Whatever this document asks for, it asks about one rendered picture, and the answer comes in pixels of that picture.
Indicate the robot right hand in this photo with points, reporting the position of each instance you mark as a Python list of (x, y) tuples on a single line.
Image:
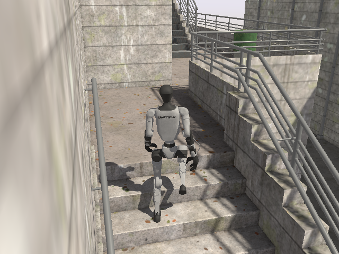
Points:
[(195, 162)]

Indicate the left robot upper arm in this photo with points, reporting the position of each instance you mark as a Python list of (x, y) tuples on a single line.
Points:
[(149, 122)]

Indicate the right robot upper arm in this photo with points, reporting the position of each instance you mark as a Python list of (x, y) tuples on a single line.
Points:
[(185, 121)]

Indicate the robot right thigh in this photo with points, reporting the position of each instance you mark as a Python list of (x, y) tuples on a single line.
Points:
[(182, 152)]

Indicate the robot right foot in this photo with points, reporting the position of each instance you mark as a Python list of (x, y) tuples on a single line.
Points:
[(182, 190)]

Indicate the left robot forearm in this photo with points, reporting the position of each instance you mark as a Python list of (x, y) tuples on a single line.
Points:
[(147, 140)]

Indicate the right robot forearm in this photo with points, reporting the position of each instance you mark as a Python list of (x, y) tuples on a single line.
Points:
[(191, 145)]

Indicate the robot left hand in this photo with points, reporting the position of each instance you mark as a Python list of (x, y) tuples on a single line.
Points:
[(151, 145)]

